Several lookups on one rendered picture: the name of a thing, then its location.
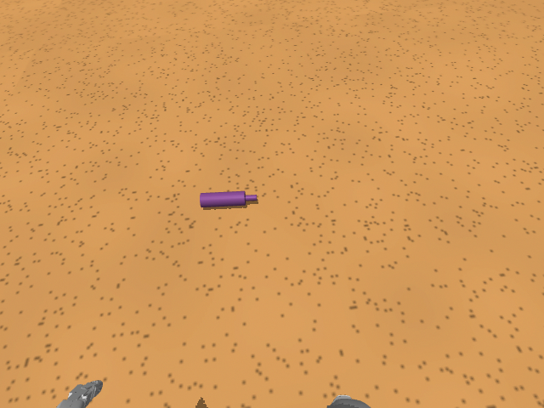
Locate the bottle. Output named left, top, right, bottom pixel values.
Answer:
left=200, top=191, right=257, bottom=207

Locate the left robot hand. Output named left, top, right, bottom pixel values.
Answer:
left=56, top=380, right=103, bottom=408

